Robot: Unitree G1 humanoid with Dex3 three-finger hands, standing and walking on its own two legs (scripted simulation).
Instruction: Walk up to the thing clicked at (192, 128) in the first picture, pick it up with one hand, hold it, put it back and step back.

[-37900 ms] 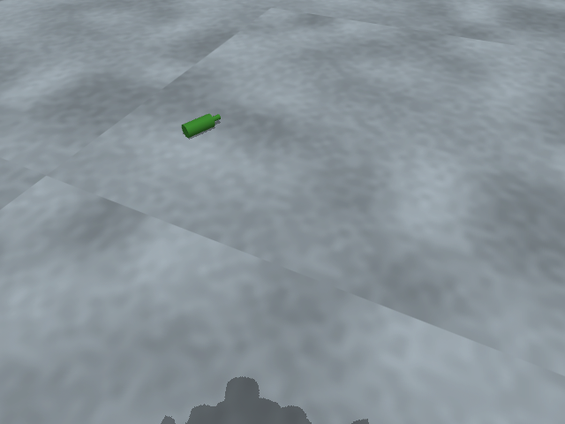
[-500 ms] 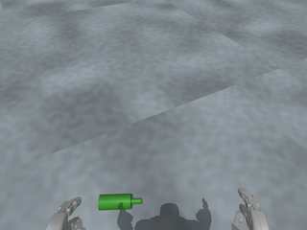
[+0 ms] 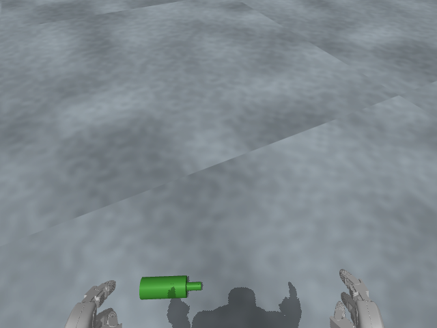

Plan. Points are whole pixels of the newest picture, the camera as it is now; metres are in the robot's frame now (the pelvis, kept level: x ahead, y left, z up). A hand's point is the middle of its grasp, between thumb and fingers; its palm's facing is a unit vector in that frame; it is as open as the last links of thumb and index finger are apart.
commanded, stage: home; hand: left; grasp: from above
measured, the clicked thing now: (171, 287) +0.43 +0.19 -0.67
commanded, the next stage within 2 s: stand in 0.44 s
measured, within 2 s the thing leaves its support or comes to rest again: neither
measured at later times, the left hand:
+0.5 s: hand out of the picture +0.16 +0.18 -0.04, palm faces +0.05 -0.98 -0.21, open 7.4 cm
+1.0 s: hand out of the picture +0.06 +0.24 -0.11, palm faces +0.05 -0.94 -0.33, open 7.4 cm
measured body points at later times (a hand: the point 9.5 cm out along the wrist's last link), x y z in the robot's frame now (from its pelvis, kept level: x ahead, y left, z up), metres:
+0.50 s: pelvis +0.00 +0.00 +0.00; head +0.01 +0.00 +0.45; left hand +0.16 +0.23 -0.03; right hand +0.16 -0.25 -0.06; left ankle +0.01 +0.12 -0.68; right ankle +0.01 -0.14 -0.68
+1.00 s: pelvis +0.00 +0.01 +0.05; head +0.01 +0.01 +0.50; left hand +0.06 +0.29 -0.08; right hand +0.09 -0.27 -0.08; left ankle +0.01 +0.12 -0.68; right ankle +0.01 -0.14 -0.68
